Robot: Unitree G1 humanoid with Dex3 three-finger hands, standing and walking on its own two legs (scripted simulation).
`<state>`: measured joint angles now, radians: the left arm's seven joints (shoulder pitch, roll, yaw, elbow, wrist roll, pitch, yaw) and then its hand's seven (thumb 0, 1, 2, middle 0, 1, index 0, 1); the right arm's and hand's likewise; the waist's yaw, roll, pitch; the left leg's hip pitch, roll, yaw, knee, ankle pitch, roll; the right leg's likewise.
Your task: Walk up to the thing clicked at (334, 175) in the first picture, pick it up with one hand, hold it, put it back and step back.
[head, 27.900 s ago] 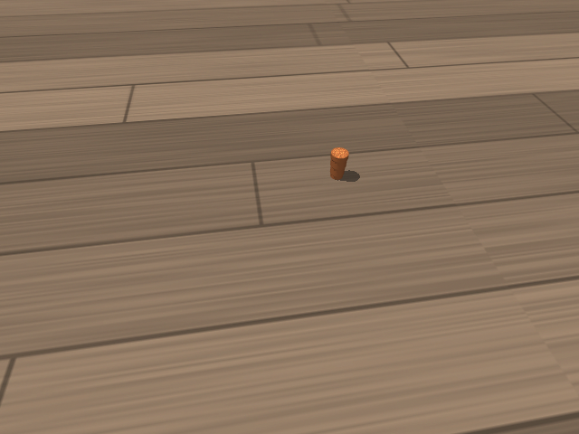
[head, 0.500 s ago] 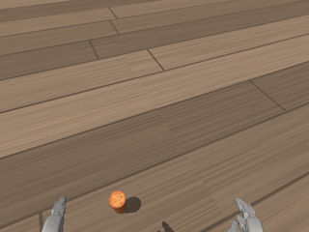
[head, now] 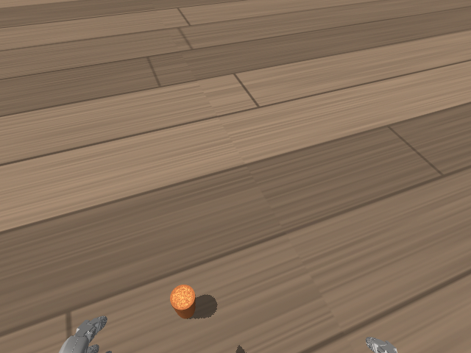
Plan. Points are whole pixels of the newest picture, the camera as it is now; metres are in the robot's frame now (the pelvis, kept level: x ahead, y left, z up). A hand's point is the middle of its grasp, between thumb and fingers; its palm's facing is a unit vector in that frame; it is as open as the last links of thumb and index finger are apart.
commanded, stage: stand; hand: left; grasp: from the side
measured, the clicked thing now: (184, 303) +0.43 +0.18 -0.67
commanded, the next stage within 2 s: step back in 1.98 s
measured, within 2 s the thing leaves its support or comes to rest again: neither
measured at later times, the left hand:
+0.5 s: hand out of the picture +0.05 +0.24 -0.12, palm faces +0.02 -0.94 -0.33, open 7.4 cm
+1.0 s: hand out of the picture +0.05 +0.24 -0.12, palm faces +0.01 -0.94 -0.34, open 7.4 cm
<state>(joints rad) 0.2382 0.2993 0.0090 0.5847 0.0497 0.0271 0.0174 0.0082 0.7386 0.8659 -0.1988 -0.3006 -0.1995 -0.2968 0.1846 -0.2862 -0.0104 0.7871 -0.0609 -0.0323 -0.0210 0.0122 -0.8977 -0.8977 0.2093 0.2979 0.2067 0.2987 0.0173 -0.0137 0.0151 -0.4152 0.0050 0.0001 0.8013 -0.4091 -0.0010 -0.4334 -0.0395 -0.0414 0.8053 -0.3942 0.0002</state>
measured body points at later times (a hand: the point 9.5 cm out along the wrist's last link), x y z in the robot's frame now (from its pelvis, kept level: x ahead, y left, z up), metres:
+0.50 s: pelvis +0.00 +0.00 +0.04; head +0.00 -0.01 +0.49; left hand +0.05 +0.29 -0.10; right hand +0.07 -0.28 -0.11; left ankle +0.01 +0.12 -0.71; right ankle +0.02 -0.12 -0.71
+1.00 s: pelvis +0.00 -0.01 +0.04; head +0.01 -0.01 +0.49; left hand +0.05 +0.29 -0.09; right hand +0.06 -0.30 -0.10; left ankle +0.01 +0.12 -0.71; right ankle +0.02 -0.12 -0.71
